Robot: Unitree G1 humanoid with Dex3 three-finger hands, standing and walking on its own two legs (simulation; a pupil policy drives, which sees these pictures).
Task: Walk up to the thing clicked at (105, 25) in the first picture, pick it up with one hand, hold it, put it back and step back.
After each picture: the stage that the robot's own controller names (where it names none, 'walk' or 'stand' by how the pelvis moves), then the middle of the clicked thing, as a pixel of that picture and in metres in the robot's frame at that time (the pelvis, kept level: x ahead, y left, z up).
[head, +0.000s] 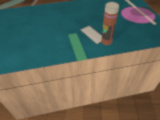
stand; (109, 25) +0.79 -0.13 -0.05
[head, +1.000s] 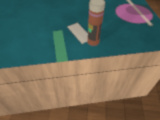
rise first; (95, 24) +0.72 -0.03 -0.02
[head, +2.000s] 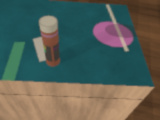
rise first; (51, 43) +0.55 +0.20 -0.02
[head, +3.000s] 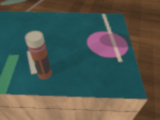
stand; (40, 57) +0.52 +0.23 -0.04
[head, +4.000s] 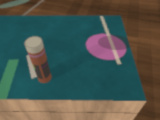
stand; (39, 62) +0.51 +0.22 -0.05
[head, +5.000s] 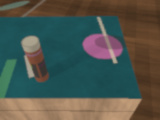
stand; (36, 61) +0.52 +0.24 -0.06
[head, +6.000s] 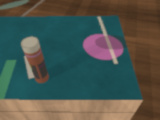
stand; (36, 62) +0.51 +0.24 -0.05
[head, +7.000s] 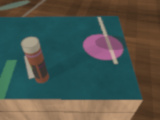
stand; (36, 62) +0.52 +0.24 -0.05
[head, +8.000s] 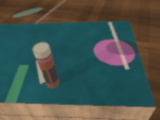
rise first; (47, 67) +0.50 +0.23 -0.05
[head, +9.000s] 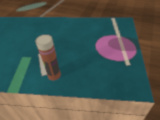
go down; (49, 59) +0.53 +0.22 -0.05
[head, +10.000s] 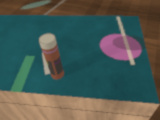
go down; (52, 58) +0.53 +0.21 -0.05
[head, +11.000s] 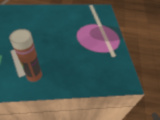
go down; (28, 58) +0.49 +0.21 -0.02
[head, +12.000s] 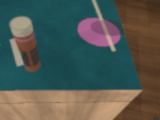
approach; (27, 47) +0.52 +0.21 -0.01
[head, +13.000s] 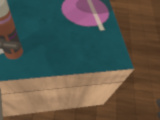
close in; (5, 31) +0.54 +0.23 +0.03
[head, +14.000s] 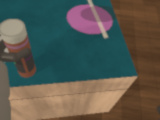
lift; (21, 52) +0.47 +0.19 +0.02
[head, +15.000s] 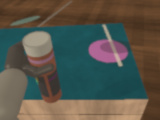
lift; (45, 71) +0.33 +0.14 +0.15
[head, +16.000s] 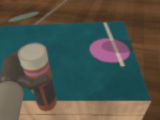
hold; (41, 81) +0.31 +0.16 +0.11
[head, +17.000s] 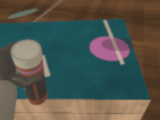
hold; (33, 77) +0.32 +0.18 +0.13
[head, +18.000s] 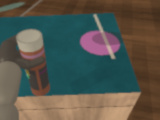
crouch; (36, 66) +0.39 +0.17 +0.09
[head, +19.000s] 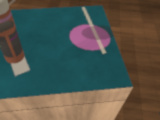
lower; (5, 33) +0.49 +0.23 +0.15
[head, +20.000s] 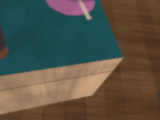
lower; out of the picture +0.54 +0.21 +0.05
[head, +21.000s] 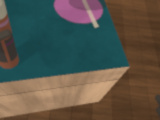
lower; (1, 38) +0.51 +0.21 +0.03
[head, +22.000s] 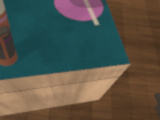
lower; out of the picture +0.51 +0.21 +0.04
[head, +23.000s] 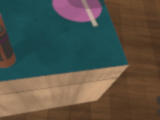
lower; out of the picture +0.51 +0.22 +0.04
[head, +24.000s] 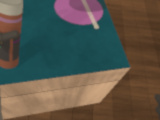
open; (9, 35) +0.52 +0.19 +0.03
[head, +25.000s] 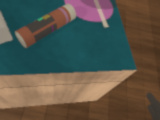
sink last; (47, 24) +0.60 +0.08 -0.06
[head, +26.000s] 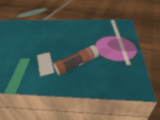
sink last; (76, 59) +0.62 +0.10 -0.10
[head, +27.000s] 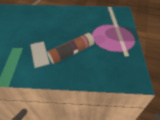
stand; (71, 47) +0.63 +0.10 -0.10
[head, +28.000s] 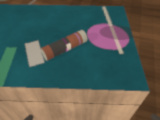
stand; (64, 44) +0.66 +0.12 -0.08
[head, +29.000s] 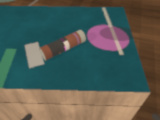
stand; (63, 44) +0.66 +0.13 -0.08
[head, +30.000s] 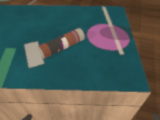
stand; (62, 42) +0.67 +0.14 -0.08
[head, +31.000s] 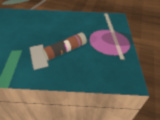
stand; (65, 45) +0.68 +0.13 -0.11
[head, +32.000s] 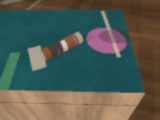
walk; (62, 46) +0.69 +0.14 -0.14
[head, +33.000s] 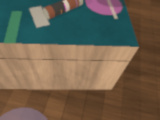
walk; (63, 6) +0.89 +0.13 -0.12
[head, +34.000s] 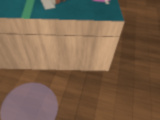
walk; out of the picture +1.21 +0.12 -0.13
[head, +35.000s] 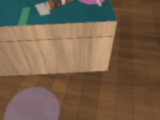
stand; (60, 0) +1.23 +0.22 -0.14
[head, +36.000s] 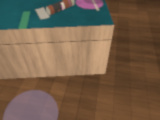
stand; (60, 5) +1.24 +0.20 -0.15
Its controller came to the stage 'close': yes
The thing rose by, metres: 0.22
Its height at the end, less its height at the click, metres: -0.09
